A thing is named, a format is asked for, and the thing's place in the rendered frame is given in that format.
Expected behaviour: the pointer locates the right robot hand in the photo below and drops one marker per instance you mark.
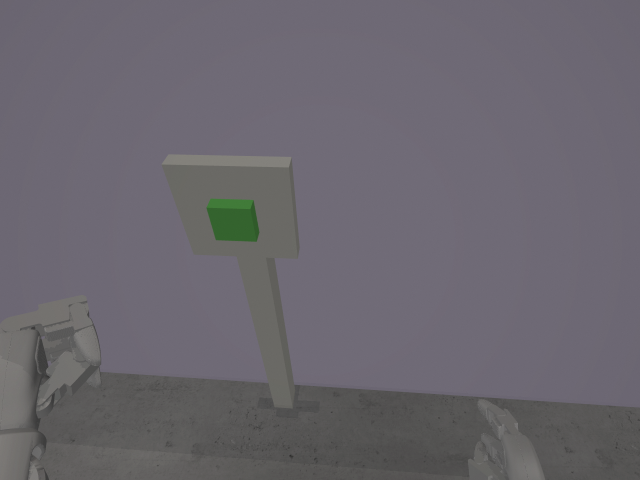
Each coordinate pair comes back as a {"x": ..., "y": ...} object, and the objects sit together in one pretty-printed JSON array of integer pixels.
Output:
[{"x": 515, "y": 457}]

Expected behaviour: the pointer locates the panel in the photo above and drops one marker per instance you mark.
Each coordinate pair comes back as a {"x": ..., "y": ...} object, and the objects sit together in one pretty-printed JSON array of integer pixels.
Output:
[{"x": 193, "y": 181}]

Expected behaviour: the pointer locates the button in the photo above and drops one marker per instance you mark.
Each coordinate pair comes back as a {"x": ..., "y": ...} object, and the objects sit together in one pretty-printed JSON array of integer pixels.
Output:
[{"x": 233, "y": 219}]

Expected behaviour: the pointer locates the robot left forearm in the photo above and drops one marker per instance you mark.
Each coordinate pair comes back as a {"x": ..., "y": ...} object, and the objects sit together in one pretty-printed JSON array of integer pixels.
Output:
[{"x": 21, "y": 450}]

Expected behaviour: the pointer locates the left robot hand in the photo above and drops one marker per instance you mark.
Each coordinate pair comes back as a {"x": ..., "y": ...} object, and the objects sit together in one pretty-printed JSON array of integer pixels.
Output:
[{"x": 71, "y": 344}]

